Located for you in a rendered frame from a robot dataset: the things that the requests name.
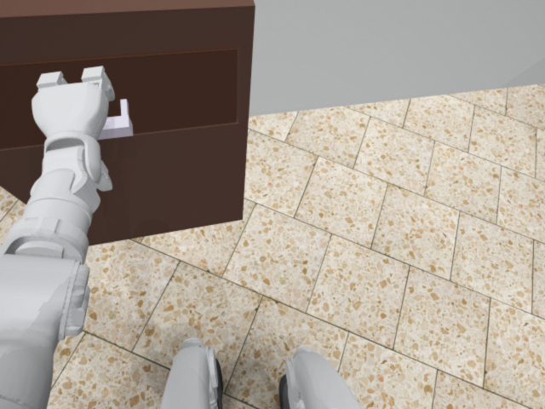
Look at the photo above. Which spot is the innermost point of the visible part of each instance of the handle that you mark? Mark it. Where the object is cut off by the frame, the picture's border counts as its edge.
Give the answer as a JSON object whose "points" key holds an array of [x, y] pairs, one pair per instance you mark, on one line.
{"points": [[119, 126]]}

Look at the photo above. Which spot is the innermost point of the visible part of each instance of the robot left upper arm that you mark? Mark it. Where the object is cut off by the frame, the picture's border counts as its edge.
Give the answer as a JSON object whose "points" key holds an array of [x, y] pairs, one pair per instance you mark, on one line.
{"points": [[42, 300]]}

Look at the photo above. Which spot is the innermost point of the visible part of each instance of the robot right shin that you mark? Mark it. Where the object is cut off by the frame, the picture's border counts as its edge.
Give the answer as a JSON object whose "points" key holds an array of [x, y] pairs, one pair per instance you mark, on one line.
{"points": [[300, 349]]}

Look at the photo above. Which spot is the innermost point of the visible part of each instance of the robot left hand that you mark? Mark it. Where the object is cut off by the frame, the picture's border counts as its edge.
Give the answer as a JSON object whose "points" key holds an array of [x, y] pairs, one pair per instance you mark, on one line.
{"points": [[79, 107]]}

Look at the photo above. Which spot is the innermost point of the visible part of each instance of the robot left forearm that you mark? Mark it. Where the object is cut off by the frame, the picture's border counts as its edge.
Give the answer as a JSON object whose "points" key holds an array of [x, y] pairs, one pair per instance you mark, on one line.
{"points": [[58, 214]]}

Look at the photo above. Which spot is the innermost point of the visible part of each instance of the drawer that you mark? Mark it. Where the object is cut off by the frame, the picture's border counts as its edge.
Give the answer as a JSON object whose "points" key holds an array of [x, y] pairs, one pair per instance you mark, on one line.
{"points": [[165, 90]]}

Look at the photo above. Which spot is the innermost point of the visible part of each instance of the cabinet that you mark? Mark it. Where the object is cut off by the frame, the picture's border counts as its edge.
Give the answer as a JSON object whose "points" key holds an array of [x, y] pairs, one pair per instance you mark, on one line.
{"points": [[162, 181]]}

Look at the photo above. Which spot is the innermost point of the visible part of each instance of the robot left thigh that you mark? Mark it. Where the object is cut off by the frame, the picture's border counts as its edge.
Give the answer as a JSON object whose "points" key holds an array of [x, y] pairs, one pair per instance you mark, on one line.
{"points": [[192, 376]]}

